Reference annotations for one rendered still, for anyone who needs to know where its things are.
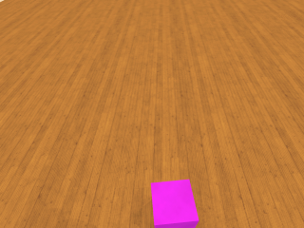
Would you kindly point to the carton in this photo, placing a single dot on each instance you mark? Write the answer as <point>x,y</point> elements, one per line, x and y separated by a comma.
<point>173,204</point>

